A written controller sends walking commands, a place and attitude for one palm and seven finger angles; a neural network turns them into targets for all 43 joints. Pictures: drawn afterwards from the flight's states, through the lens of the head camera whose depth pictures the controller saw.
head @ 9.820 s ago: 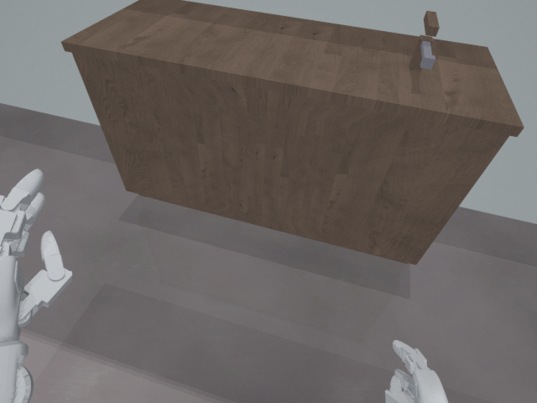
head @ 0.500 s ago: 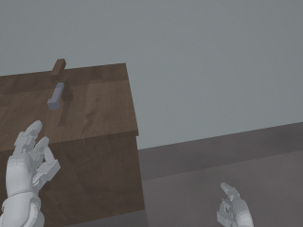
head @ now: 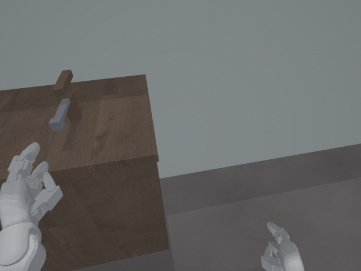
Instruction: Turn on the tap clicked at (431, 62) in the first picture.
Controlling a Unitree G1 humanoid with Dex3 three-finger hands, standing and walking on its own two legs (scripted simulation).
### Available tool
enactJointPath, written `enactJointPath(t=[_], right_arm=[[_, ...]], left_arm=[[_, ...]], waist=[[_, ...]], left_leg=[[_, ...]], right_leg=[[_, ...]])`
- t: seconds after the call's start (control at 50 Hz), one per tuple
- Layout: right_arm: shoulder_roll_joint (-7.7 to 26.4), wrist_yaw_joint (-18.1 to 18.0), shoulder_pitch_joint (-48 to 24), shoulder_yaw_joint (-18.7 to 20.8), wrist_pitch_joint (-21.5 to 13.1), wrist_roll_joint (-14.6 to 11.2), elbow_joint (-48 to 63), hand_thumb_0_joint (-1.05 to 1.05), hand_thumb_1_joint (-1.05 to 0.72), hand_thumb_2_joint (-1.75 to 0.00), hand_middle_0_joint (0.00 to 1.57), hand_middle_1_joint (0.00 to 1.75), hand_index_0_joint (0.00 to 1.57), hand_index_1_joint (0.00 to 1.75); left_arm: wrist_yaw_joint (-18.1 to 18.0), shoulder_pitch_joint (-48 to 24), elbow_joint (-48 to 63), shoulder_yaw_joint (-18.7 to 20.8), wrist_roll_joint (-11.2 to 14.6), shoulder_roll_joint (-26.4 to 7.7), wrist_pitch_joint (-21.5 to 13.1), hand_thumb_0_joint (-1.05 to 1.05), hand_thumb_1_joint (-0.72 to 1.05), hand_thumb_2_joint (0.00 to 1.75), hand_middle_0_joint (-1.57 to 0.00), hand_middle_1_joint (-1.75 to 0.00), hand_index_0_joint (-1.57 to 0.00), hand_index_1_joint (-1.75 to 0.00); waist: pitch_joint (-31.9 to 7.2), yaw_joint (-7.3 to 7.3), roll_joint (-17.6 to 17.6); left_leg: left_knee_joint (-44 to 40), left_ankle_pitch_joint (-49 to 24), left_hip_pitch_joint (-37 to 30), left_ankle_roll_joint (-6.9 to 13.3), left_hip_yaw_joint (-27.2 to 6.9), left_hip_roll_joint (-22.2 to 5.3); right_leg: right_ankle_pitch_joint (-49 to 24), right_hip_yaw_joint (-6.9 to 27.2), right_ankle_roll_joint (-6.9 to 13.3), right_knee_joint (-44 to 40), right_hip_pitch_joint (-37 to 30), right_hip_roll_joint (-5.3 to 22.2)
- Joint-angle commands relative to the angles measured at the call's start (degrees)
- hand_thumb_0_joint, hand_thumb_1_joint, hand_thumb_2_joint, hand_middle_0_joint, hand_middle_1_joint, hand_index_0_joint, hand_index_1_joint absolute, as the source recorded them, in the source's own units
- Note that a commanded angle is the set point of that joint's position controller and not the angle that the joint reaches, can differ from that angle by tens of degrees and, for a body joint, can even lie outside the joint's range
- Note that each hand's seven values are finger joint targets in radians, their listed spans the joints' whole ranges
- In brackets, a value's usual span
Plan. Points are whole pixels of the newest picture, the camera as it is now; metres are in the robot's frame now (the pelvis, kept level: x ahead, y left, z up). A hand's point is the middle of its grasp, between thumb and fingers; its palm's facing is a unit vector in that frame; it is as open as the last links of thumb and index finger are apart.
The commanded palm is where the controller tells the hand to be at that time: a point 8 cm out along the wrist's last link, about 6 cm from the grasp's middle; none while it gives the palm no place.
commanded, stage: reach beside the lever's end, fingers flat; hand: left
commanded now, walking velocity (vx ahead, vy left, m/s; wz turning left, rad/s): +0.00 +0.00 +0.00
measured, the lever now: (56, 124) +0.43 +0.42 +0.11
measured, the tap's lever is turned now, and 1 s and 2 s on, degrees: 0 0 0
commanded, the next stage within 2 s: push the lever round in 1.98 s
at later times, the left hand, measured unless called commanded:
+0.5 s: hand (49, 172) +0.25 +0.31 +0.13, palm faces +0.55 -0.83 -0.07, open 7.5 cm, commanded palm +0.21 +0.35 +0.13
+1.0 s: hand (45, 154) +0.31 +0.37 +0.12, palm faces +0.57 -0.82 -0.06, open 7.6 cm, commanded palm +0.27 +0.40 +0.12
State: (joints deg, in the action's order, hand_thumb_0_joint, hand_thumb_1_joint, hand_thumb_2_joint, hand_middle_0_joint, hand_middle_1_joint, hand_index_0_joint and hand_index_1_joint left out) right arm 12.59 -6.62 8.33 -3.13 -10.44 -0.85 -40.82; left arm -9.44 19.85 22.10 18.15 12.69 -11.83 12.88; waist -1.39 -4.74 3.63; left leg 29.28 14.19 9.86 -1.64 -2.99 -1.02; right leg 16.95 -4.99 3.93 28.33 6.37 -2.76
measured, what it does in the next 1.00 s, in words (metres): stands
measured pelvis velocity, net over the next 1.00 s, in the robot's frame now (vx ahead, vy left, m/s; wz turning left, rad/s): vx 0.00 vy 0.04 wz -0.02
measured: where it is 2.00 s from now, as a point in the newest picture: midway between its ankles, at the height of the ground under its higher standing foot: outside the picture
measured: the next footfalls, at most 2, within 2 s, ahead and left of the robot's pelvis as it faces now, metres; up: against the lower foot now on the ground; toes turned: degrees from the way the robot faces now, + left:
none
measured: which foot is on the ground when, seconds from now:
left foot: down 0.00-1.00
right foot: down 0.00-1.00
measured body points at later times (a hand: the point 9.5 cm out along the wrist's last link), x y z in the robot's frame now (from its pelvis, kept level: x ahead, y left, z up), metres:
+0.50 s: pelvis +0.00 +0.02 +0.00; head -0.02 +0.01 +0.45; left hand +0.21 +0.35 +0.14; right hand +0.19 -0.21 -0.08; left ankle +0.03 +0.14 -0.74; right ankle -0.01 -0.07 -0.74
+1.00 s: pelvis +0.00 +0.04 +0.00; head +0.00 +0.03 +0.45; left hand +0.27 +0.41 +0.13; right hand +0.16 -0.21 -0.10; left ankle +0.03 +0.14 -0.74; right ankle -0.01 -0.07 -0.74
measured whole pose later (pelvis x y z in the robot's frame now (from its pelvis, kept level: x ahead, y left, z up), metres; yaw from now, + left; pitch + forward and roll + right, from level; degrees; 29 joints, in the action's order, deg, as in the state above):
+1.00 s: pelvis +0.00 +0.04 +0.00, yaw -1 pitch +1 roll -1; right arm 14.5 -7.9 11.6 -1.7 -8.3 -1.7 -41.6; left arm -2.9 -9.3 -18.4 29.4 10.6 -21.4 1.8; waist -1.4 -2.0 1.4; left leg 32.6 14.9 18.3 0.9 -1.1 0.8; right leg 17.0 -3.3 1.5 31.3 15.0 -0.7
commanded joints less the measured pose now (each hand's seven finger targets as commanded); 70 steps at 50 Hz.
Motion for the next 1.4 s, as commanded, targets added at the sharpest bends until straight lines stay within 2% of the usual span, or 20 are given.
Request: enactJointPath(t=[0.0, 0.12, 0.14, 0.26, 0.32, 0.34, 0.52, 0.64, 0.68, 0.78, 0.86, 0.9, 0.98, 1.06, 1.08, 1.1, 1.22, 1.24, 1.3, 1.38], right_arm=[[5.27, -1.01, -10.25, 2.17, -3.68, 0.02, 9.42, 0.0, -0.9, -0.9, 0.2, 0.3, 0.2, 0.3], [6.01, -1.21, -8.79, 2.62, -3.52, -0.46, 9.31, 0.0, -0.9, -0.9, 0.2, 0.3, 0.2, 0.3], [5.92, -1.1, -8.97, 2.69, -3.56, -0.52, 9.59, 0.0, -0.9, -0.9, 0.2, 0.3, 0.2, 0.3], [6.4, -1.32, -8.18, 3.01, -3.34, -0.45, 9.2, 0.0, -0.9, -0.9, 0.2, 0.3, 0.2, 0.3], [6.47, -1.46, -8.07, 3.1, -3.43, -0.47, 9.26, 0.0, -0.9, -0.9, 0.2, 0.3, 0.2, 0.3], [6.56, -1.5, -7.69, 3.08, -3.44, -0.33, 9.05, 0.0, -0.9, -0.9, 0.2, 0.3, 0.2, 0.3], [7.17, -2.07, -7.01, 3.22, -2.12, -0.5, 8.43, 0.0, -0.9, -0.9, 0.2, 0.3, 0.2, 0.3], [7.73, -2.18, -5.93, 3.26, -1.87, -0.62, 8.17, 0.0, -0.9, -0.9, 0.2, 0.3, 0.2, 0.3], [8.1, -2.14, -5.29, 3.52, -1.76, -0.61, 8.12, 0.0, -0.9, -0.9, 0.2, 0.3, 0.2, 0.3], [8.7, -2.29, -4.26, 3.61, -0.87, -0.99, 7.71, 0.0, -0.9, -0.9, 0.2, 0.3, 0.2, 0.3], [9.0, -2.13, -3.38, 3.9, -0.72, -0.7, 7.7, 0.0, -0.9, -0.9, 0.2, 0.3, 0.2, 0.3], [9.3, -2.08, -2.59, 3.99, -0.82, -0.67, 7.51, 0.0, -0.9, -0.9, 0.2, 0.3, 0.2, 0.3], [10.11, -2.14, -0.91, 4.38, -0.29, -0.8, 6.98, 0.0, -0.9, -0.9, 0.2, 0.3, 0.2, 0.3], [10.53, -2.03, 0.55, 4.5, 0.35, -0.82, 6.67, 0.0, -0.9, -0.9, 0.2, 0.3, 0.2, 0.3], [10.53, -1.94, 1.14, 4.58, 0.51, -0.73, 6.81, 0.0, -0.9, -0.9, 0.2, 0.3, 0.2, 0.3], [10.77, -1.86, 1.62, 4.58, 0.7, -0.73, 6.77, 0.0, -0.9, -0.9, 0.2, 0.3, 0.2, 0.3], [11.4, -0.98, 4.93, 5.32, 2.12, -0.45, 6.81, 0.0, -0.9, -0.9, 0.2, 0.3, 0.2, 0.3], [11.47, -0.83, 5.17, 5.21, 2.26, -0.48, 6.84, 0.0, -0.9, -0.9, 0.2, 0.3, 0.2, 0.3], [12.23, -0.62, 7.02, 5.45, 2.92, -0.68, 6.45, 0.0, -0.9, -0.9, 0.2, 0.3, 0.2, 0.3], [12.79, -0.5, 8.95, 5.64, 3.67, -0.53, 6.24, 0.0, -0.9, -0.9, 0.2, 0.3, 0.2, 0.3]], left_arm=[[0.64, -11.21, 9.59, 7.05, 0.35, -11.45, -5.11, 0.0, 0.9, 0.9, -0.2, -0.3, -0.2, -0.3], [2.45, -12.83, 5.31, 9.49, 1.41, -13.33, -5.77, 0.0, 0.9, 0.9, -0.2, -0.3, -0.2, -0.3], [2.64, -13.6, 5.76, 8.52, 1.29, -12.42, -6.04, 0.0, 0.9, 0.9, -0.2, -0.3, -0.2, -0.3], [2.45, -16.79, 3.2, 10.39, 1.04, -14.63, -7.55, 0.0, 0.9, 0.9, -0.2, -0.29, -0.2, -0.29], [2.32, -19.21, 2.74, 8.48, 0.42, -13.6, -8.46, 0.0, 0.9, 0.9, -0.19, -0.28, -0.19, -0.28], [2.25, -19.68, 1.1, 8.75, 0.42, -13.72, -8.51, 0.0, 0.9, 0.9, -0.19, -0.28, -0.19, -0.28], [3.08, -26.94, -7.83, 12.41, -0.1, -18.7, -8.53, 0.0, 0.9, 0.9, -0.19, -0.26, -0.19, -0.26], [4.41, -34.66, -13.08, 10.89, -0.64, -18.88, -10.23, 0.0, 0.9, 0.9, -0.18, -0.24, -0.18, -0.24], [4.69, -33.91, -15.44, 12.5, -0.7, -20.61, -10.85, 0.0, 0.9, 0.9, -0.18, -0.24, -0.18, -0.24], [5.74, -39.12, -22.68, 14.99, -0.61, -24.4, -11.16, 0.0, 0.9, 0.9, -0.17, -0.22, -0.17, -0.22], [6.12, -45.72, -22.93, 14.22, -1.9, -25.66, -13.93, 0.0, 0.9, 0.9, -0.17, -0.21, -0.17, -0.21], [6.24, -46.72, -24.67, 12.38, -2.37, -24.4, -15.23, 0.0, 0.9, 0.9, -0.17, -0.21, -0.17, -0.21], [7.28, -47.47, -32.24, 14.81, -2.09, -27.58, -16.26, 0.0, 0.9, 0.9, -0.17, -0.2, -0.17, -0.2], [7.41, -53.22, -35.42, 15.88, -2.68, -30.59, -16.96, 0.0, 0.9, 0.9, -0.16, -0.19, -0.16, -0.19], [7.33, -51.8, -38.01, 16.78, -2.9, -31.32, -17.06, 0.0, 0.9, 0.9, -0.16, -0.18, -0.16, -0.18], [7.43, -52.93, -39.74, 16.73, -3.01, -31.75, -17.36, 0.0, 0.9, 0.9, -0.16, -0.18, -0.16, -0.18], [9.29, -54.86, -45.26, 20.4, -3.81, -37.38, -21.3, 0.0, 0.9, 0.9, -0.16, -0.17, -0.16, -0.17], [9.92, -56.68, -45.49, 19.06, -3.81, -36.68, -21.81, 0.0, 0.9, 0.9, -0.16, -0.16, -0.16, -0.16], [11.5, -57.07, -51.5, 21.31, -3.43, -39.66, -22.43, 0.0, 0.9, 0.9, -0.15, -0.16, -0.15, -0.16], [12.88, -62.68, -54.16, 20.93, -4.09, -41.89, -24.28, 0.0, 0.9, 0.9, -0.15, -0.15, -0.15, -0.15]], waist=[[-2.76, 0.3, -2.2], [-4.2, 0.38, -2.93], [-4.64, 0.39, -1.19], [-5.25, 0.66, -1.28], [-6.05, 1.1, 0.52], [-5.4, 1.22, -0.91], [-7.3, 1.07, -0.06], [-7.89, 2.32, 1.86], [-8.82, 1.82, 0.77], [-7.15, 2.59, -1.46], [-10.37, 3.1, 3.79], [-10.75, 3.92, 3.34], [-10.68, 3.64, 0.18], [-12.19, 4.29, 1.97], [-12.22, 3.69, 1.17], [-11.76, 4.35, 0.14], [-15.99, 4.17, 2.18], [-15.62, 4.74, 3.52], [-14.47, 5.18, 0.88], [-15.7, 6.3, 2.78]], left_leg=[[-3.11, -5.47, 0.02, 2.71, 2.4, 2.56], [-3.29, -7.76, 0.54, 2.79, 2.46, 2.54], [-3.28, -8.51, 0.11, 2.78, 2.65, 2.58], [-3.45, -8.75, 0.0, 2.78, 2.5, 2.58], [-3.38, -8.82, -0.29, 2.69, 2.5, 2.62], [-3.48, -8.85, -0.07, 2.71, 2.26, 2.56], [-4.0, -8.53, 0.38, 2.72, 2.12, 2.48], [-3.65, -8.42, -0.11, 2.53, 1.64, 2.25], [-3.62, -8.56, 0.36, 2.57, 1.4, 2.18], [-3.39, -6.27, 2.9, 2.75, 1.2, 2.11], [-2.15, -7.71, 1.19, 2.57, 1.08, 2.02], [-1.77, -7.69, 0.99, 2.55, 0.51, 1.83], [-1.49, -6.21, 3.69, 2.61, 0.12, 1.72], [-0.54, -5.76, 4.21, 2.71, 0.22, 1.74], [-0.51, -6.09, 5.06, 2.77, 0.05, 1.77], [0.02, -6.34, 5.6, 2.95, 0.36, 1.77], [3.03, -11.06, 6.72, 3.18, 1.14, 1.83], [3.47, -11.35, 6.68, 3.15, 1.23, 1.89], [4.15, -9.38, 9.58, 3.31, 0.98, 1.75], [5.48, -9.67, 9.56, 3.39, 0.54, 1.63]], right_leg=[[-8.32, 6.13, -5.05, -7.74, 3.23, 3.64], [-12.7, 4.85, -4.8, -5.58, 2.85, 3.0], [-13.41, 4.71, -4.59, -5.21, 2.99, 2.94], [-11.41, 3.95, -3.88, -4.78, 3.77, 2.28], [-11.0, 3.75, -3.49, -4.28, 4.32, 2.27], [-11.15, 3.46, -3.46, -4.14, 4.7, 2.13], [-9.91, 3.32, -3.0, -4.23, 4.26, 1.93], [-9.55, 2.99, -2.69, -3.45, 6.04, 1.71], [-9.63, 3.01, -2.63, -3.17, 5.51, 1.64], [-7.68, 3.12, -2.89, -3.3, 7.19, 1.77], [-8.45, 3.32, -2.49, -2.06, 8.11, 1.52], [-8.39, 3.05, -2.4, -1.38, 9.33, 1.43], [-7.58, 2.97, -2.51, -0.75, 9.6, 1.47], [-7.2, 3.41, -2.62, -0.56, 10.45, 1.43], [-7.55, 3.28, -2.56, -0.19, 10.13, 1.45], [-8.23, 3.3, -2.76, -0.03, 10.53, 1.5], [-13.53, 3.91, -2.87, 2.56, 9.97, 1.14], [-13.97, 4.03, -2.89, 2.86, 10.86, 1.14], [-12.56, 3.99, -3.13, 3.35, 12.39, 1.03], [-11.95, 4.29, -3.04, 4.23, 14.6, 0.79]])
